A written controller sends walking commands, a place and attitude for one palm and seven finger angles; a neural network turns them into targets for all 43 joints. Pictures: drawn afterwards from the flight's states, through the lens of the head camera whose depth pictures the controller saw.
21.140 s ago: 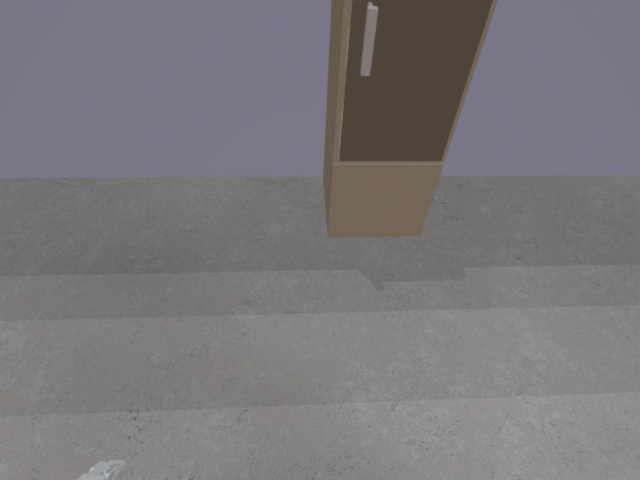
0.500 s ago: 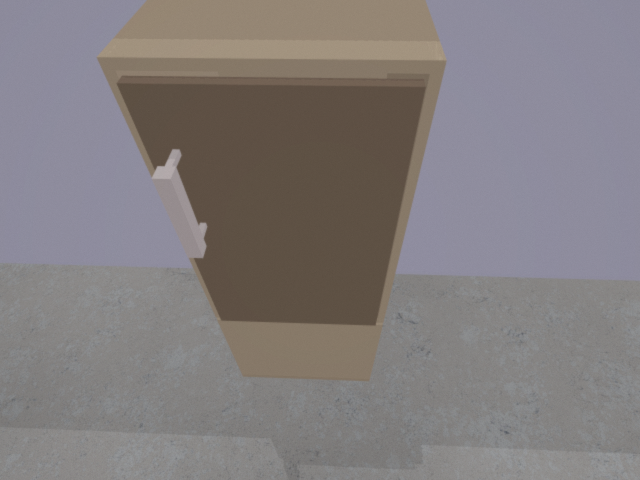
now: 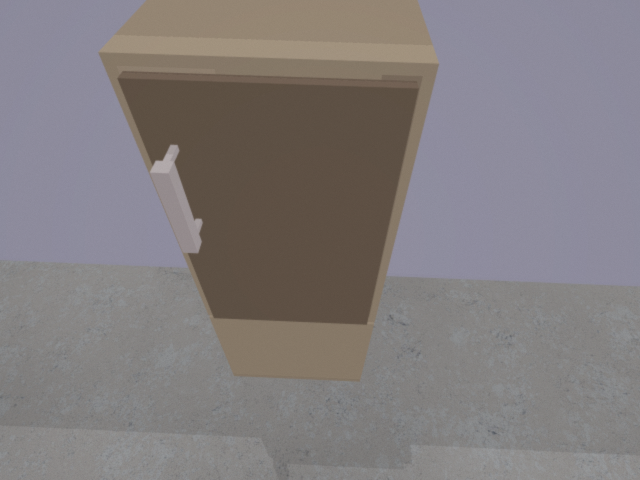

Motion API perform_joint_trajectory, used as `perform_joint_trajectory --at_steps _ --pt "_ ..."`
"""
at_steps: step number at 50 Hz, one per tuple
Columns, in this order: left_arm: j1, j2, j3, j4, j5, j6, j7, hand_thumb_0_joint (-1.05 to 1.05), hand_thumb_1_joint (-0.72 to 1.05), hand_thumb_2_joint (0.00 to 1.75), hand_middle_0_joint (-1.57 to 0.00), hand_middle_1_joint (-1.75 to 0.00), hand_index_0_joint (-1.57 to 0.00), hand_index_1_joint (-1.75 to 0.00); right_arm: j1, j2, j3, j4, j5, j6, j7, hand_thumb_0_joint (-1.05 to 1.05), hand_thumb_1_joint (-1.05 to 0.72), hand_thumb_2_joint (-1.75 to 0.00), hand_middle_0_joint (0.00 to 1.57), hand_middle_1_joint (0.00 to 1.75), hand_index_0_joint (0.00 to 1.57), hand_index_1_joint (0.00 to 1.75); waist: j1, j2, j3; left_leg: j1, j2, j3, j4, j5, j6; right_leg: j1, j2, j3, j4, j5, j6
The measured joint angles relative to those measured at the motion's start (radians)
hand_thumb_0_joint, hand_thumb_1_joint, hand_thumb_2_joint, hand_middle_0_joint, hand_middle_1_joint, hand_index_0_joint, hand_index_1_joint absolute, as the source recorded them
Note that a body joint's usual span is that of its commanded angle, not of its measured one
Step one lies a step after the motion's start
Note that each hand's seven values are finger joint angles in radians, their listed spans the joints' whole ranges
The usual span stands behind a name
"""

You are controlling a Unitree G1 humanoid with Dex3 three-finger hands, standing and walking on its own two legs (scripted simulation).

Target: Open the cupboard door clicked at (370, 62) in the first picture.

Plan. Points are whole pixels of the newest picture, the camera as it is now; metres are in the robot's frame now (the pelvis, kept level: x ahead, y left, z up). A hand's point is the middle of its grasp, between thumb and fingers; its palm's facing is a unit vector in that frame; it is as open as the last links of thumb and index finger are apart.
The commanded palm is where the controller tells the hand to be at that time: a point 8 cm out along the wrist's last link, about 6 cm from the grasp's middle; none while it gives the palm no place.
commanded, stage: look again from close up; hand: left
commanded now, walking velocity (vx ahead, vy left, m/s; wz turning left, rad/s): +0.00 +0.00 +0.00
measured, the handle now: (182, 201) +0.47 +0.24 +0.06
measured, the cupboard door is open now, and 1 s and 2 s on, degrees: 0 0 0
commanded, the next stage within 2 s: shuffle to correct the standing spot in 0.50 s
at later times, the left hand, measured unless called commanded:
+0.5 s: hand out of the picture +0.02 +0.21 -0.17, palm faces +0.02 -0.97 -0.23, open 7.4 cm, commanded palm none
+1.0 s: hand out of the picture +0.00 +0.22 -0.18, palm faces +0.02 -0.97 -0.25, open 7.4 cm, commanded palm none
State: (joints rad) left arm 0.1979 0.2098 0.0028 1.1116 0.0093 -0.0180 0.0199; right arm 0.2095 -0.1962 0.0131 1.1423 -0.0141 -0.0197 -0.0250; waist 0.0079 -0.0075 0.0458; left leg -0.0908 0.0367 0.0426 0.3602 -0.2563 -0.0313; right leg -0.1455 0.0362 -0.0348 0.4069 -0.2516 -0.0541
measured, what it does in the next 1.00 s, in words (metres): shifts its weight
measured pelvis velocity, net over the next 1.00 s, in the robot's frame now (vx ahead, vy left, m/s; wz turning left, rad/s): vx -0.06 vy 0.02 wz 0.00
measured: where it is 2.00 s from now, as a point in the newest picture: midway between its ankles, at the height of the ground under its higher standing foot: outside the picture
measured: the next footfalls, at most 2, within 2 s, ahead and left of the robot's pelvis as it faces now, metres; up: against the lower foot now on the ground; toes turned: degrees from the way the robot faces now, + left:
right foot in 1.36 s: -0.11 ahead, -0.07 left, +0.00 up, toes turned -2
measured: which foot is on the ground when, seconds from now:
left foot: down 0.00-1.00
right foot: down 0.00-1.00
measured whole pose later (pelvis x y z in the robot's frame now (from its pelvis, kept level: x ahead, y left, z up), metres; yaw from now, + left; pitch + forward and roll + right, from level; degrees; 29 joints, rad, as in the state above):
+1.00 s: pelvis -0.06 +0.02 -0.01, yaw +0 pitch -2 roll +1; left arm 0.17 0.20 0.03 1.02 0.02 0.04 0.03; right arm 0.18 -0.17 -0.03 1.04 -0.01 0.03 -0.02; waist 0.00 0.00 0.11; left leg -0.26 0.00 0.06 0.56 -0.28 0.01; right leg -0.30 -0.01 -0.02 0.58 -0.26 -0.03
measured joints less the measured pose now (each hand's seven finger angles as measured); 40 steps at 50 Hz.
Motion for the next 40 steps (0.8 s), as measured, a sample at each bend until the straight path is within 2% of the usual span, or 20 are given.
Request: perform_joint_trajectory --at_steps 33,40 --pt "0.003 0.005 0.002 0.007 0.003 -0.001 -0.002 0.0 0.91 0.9 -0.2 -0.3 -0.2 -0.3 -0.004 0.008 -0.005 0.007 0.001 -0.008 0.003 0.0 -0.91 -0.9 0.2 0.3 0.2 0.3 0.004 -0.014 -0.002 -0.006 -0.023 0.007 -0.004 0.014 0.022 -0.007 -0.023 0.008 -0.002 0.015 0.022" --pt "-0.009 -0.001 0.013 -0.025 0.004 0.019 0.012 0.0 0.91 0.9 -0.2 -0.3 -0.2 -0.3 -0.022 0.013 -0.018 -0.035 0.001 0.011 -0.004 0.0 -0.91 -0.9 0.2 0.3 0.2 0.3 0.009 -0.014 0.021 -0.04 -0.032 0.018 0.029 0.015 0.027 -0.054 -0.033 0.019 0.051 0.009 0.027"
